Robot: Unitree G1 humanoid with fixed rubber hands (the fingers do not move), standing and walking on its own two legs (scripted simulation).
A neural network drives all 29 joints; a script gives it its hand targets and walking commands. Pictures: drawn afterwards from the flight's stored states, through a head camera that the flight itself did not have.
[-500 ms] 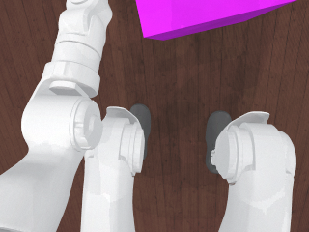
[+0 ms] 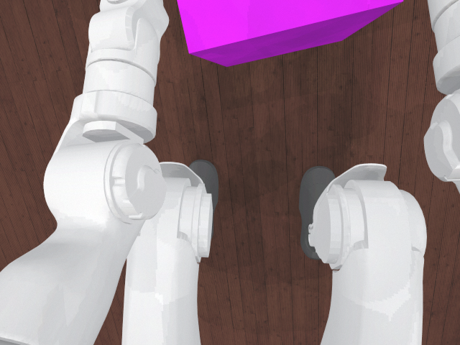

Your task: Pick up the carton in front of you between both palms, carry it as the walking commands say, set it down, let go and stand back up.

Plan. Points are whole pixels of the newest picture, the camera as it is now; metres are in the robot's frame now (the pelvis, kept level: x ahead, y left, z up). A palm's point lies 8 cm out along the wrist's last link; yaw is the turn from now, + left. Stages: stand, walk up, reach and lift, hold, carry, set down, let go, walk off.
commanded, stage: reach and lift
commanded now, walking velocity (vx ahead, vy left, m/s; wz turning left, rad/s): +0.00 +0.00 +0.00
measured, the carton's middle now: out of the picture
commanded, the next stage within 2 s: none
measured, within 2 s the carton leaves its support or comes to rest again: leaves its support in 0.14 s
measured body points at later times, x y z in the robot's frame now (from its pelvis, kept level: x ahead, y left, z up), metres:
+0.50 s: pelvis +0.00 +0.02 +0.06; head +0.29 -0.05 +0.40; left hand +0.53 +0.10 -0.02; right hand +0.54 -0.21 -0.02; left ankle +0.13 +0.15 -0.34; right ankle +0.10 -0.12 -0.34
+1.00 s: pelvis +0.02 +0.02 +0.18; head +0.25 -0.04 +0.56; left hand +0.51 +0.11 +0.13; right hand +0.49 -0.20 +0.11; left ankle +0.13 +0.15 -0.34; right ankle +0.10 -0.12 -0.34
